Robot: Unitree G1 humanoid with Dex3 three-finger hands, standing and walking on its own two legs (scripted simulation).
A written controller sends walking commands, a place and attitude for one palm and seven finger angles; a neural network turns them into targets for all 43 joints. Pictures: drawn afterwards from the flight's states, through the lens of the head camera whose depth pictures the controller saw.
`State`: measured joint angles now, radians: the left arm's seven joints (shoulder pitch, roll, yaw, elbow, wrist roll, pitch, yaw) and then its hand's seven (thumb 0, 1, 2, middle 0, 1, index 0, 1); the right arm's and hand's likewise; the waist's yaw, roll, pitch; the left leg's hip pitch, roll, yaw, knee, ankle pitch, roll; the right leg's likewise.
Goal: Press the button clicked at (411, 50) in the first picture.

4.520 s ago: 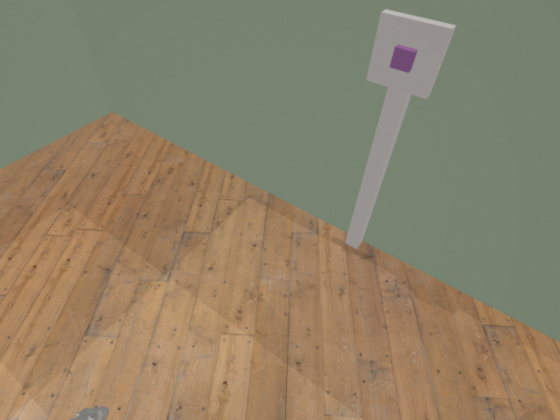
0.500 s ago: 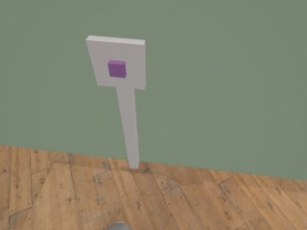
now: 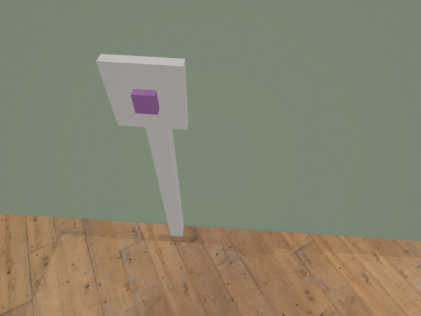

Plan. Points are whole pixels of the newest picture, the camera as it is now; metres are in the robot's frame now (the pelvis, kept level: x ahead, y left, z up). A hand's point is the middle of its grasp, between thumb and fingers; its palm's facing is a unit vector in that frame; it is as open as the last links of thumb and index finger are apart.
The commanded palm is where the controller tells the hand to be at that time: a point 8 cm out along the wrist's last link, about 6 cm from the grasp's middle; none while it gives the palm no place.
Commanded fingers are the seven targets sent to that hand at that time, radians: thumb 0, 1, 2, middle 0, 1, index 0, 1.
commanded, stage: come to a stop and stand still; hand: left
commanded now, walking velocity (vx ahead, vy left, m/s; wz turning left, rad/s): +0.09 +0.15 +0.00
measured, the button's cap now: (146, 101) +0.54 +0.18 +0.10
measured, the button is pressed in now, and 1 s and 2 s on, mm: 0 0 0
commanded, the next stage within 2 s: look again from close up in 0.76 s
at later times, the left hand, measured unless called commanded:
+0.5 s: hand out of the picture +0.00 +0.19 -0.18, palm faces +0.08 -0.97 -0.24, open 7.4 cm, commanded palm none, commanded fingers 0.00 0.90 0.90 -0.20 -0.30 -0.20 -0.30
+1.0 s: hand out of the picture +0.05 +0.24 -0.14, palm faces +0.05 -0.95 -0.32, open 7.4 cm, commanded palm none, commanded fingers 0.00 0.90 0.90 -0.20 -0.30 -0.20 -0.30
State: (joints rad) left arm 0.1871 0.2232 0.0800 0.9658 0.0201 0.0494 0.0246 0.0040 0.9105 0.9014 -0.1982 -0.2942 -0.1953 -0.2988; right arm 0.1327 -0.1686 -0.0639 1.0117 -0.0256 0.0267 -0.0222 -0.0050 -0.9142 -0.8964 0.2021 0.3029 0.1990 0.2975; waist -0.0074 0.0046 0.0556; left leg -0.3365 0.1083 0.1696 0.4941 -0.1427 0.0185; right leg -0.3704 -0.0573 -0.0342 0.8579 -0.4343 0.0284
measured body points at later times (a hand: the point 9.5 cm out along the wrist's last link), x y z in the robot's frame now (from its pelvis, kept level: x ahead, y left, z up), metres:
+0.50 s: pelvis +0.00 -0.01 +0.00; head +0.02 -0.01 +0.44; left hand +0.00 +0.24 -0.16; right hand +0.03 -0.25 -0.15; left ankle -0.03 +0.11 -0.74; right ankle -0.01 -0.15 -0.73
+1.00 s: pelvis -0.03 +0.00 +0.00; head -0.05 -0.01 +0.45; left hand +0.04 +0.29 -0.12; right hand +0.07 -0.28 -0.13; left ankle -0.03 +0.11 -0.74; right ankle -0.01 -0.15 -0.74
